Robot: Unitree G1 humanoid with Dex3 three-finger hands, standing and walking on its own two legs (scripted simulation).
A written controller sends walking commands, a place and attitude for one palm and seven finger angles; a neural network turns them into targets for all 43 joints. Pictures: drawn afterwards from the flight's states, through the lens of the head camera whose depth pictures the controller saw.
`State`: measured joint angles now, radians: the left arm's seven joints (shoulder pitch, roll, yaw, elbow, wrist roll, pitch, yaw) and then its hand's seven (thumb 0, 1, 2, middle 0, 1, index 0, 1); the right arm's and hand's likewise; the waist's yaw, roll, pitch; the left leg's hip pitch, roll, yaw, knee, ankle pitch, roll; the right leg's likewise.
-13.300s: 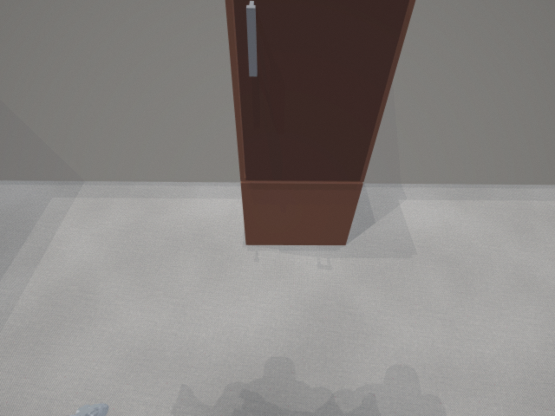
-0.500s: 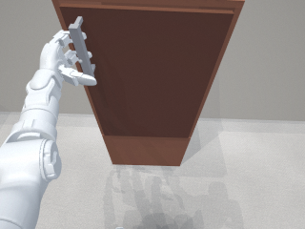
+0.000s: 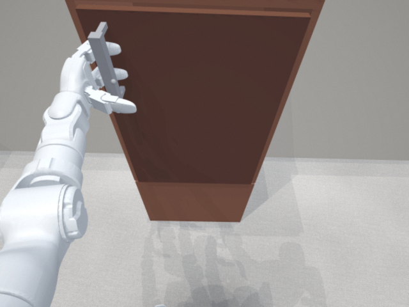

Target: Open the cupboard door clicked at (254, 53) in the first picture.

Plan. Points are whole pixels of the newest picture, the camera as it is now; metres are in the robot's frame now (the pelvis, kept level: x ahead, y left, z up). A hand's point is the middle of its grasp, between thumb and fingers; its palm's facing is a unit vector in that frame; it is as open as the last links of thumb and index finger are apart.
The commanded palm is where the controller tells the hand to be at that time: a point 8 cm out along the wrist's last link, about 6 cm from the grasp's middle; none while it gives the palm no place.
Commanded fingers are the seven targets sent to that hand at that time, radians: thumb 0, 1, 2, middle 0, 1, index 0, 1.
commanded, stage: slide the fingers in behind the handle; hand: left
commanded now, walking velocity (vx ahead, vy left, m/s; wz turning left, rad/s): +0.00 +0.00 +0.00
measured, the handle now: (111, 68) +0.54 +0.16 +0.17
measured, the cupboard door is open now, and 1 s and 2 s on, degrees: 0 0 42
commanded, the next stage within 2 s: close the thumb around the handle in 0.04 s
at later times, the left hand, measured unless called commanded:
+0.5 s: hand (107, 82) +0.49 +0.16 +0.17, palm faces -0.06 -1.00 +0.01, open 10.3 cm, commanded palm +0.48 +0.21 +0.17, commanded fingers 0.00 0.56 0.76 -0.38 -1.31 -0.38 -1.31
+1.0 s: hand (118, 83) +0.49 +0.14 +0.17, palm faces -0.08 -1.00 +0.02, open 5.5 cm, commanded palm +0.47 +0.19 +0.17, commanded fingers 0.00 0.90 0.90 -0.40 -1.35 -0.40 -1.35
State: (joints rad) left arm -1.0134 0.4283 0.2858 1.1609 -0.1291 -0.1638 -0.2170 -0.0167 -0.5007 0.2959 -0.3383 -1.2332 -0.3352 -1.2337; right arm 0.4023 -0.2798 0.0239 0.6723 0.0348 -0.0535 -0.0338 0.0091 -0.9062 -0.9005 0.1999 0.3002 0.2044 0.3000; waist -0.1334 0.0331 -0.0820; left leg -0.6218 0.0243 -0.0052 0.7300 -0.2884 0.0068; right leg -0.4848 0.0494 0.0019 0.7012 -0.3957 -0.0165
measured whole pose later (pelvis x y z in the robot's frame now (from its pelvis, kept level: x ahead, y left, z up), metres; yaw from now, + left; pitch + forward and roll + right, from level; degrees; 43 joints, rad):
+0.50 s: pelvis +0.01 +0.00 +0.00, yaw +0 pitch +10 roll -1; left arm -0.96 0.44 0.30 1.12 -0.15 -0.16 -0.24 -0.01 0.04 0.53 -0.34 -1.26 -0.34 -1.26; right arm 0.40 -0.28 0.02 0.67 0.04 -0.04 -0.04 0.01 -0.91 -0.90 0.20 0.30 0.20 0.30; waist -0.12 0.04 -0.09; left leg -0.60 0.03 0.00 0.72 -0.30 0.00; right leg -0.46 0.05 0.01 0.69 -0.40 -0.02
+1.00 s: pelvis +0.00 +0.00 +0.00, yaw -1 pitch +10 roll -1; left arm -0.99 0.42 0.30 1.15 -0.12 -0.17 -0.22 0.00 0.73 0.86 -0.40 -1.35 -0.40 -1.35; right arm 0.39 -0.27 0.03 0.65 0.04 -0.04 -0.04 0.01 -0.91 -0.90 0.20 0.30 0.20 0.30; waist -0.14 0.04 -0.08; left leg -0.61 0.03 0.01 0.73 -0.29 0.01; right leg -0.48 0.05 0.01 0.70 -0.39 -0.01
